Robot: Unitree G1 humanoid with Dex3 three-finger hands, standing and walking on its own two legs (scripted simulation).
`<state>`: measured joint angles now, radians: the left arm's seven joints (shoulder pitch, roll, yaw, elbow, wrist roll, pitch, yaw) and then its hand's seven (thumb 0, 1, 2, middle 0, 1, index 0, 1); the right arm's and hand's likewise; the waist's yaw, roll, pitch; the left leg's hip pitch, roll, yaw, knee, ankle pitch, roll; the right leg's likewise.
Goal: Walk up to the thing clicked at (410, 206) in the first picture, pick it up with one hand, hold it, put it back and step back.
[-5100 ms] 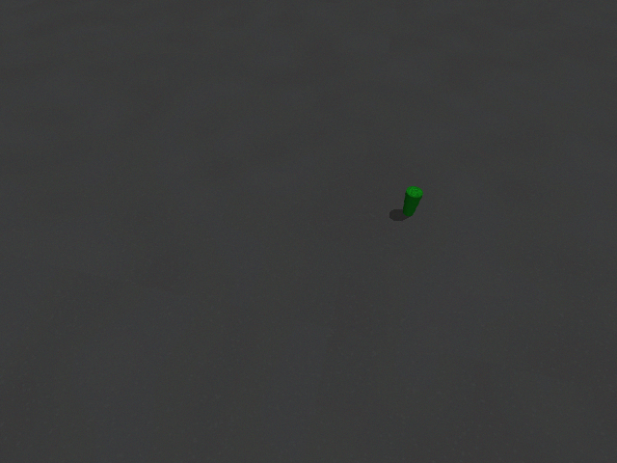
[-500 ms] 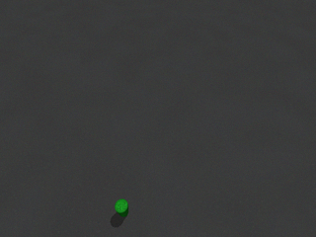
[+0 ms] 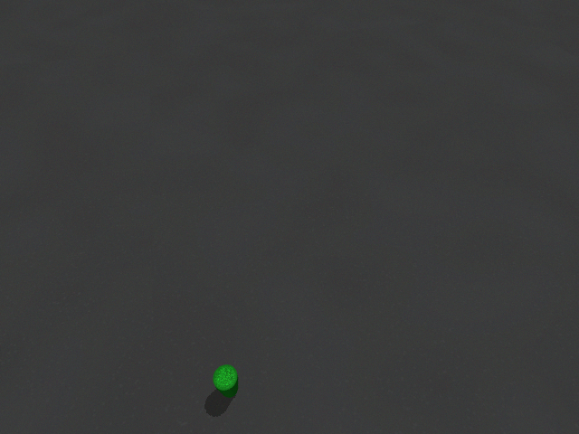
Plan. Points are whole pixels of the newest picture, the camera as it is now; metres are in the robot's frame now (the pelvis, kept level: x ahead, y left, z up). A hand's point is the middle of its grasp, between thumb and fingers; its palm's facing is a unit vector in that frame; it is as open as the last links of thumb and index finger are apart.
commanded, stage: stand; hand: left
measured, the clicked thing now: (227, 383) +0.38 +0.21 -0.72
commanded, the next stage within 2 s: none
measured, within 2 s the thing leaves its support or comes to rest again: neither
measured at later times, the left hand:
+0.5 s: hand out of the picture +0.09 +0.25 -0.16, palm faces -0.02 -0.94 -0.34, open 7.4 cm
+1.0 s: hand out of the picture +0.08 +0.24 -0.16, palm faces -0.03 -0.94 -0.34, open 7.4 cm
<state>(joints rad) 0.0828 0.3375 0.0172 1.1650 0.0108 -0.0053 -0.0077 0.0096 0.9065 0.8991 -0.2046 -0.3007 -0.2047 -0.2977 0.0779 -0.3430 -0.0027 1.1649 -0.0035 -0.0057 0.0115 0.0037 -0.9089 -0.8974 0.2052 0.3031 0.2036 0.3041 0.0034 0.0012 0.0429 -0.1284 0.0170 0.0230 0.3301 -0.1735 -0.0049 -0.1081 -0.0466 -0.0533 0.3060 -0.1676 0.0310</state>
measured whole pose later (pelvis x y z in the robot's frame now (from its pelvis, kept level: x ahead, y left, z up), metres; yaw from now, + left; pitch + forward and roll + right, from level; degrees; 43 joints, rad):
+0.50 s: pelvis +0.01 -0.01 +0.00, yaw +0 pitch -2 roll +0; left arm 0.09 0.35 0.00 1.14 0.01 -0.01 0.00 0.01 0.91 0.90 -0.20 -0.30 -0.20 -0.30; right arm 0.08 -0.34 0.00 1.15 -0.01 -0.01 0.01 0.00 -0.91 -0.90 0.21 0.30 0.20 0.30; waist 0.00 0.00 0.04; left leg -0.10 0.02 0.02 0.30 -0.17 -0.02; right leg -0.09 -0.04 -0.05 0.30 -0.18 0.02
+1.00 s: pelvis +0.01 -0.01 +0.00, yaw +0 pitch -2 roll +0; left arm 0.11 0.35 0.00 1.14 0.01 -0.01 0.00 0.01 0.91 0.90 -0.21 -0.30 -0.21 -0.30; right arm 0.10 -0.35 0.00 1.15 -0.01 0.00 0.01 0.00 -0.91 -0.90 0.20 0.30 0.20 0.30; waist 0.00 0.00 0.04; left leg -0.10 0.04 0.02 0.31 -0.17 -0.02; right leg -0.09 -0.03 -0.05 0.31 -0.18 0.01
